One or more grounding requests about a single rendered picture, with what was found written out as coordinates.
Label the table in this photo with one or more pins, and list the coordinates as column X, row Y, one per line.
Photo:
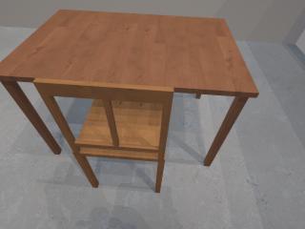
column 192, row 55

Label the chair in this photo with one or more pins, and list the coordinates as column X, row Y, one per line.
column 125, row 121

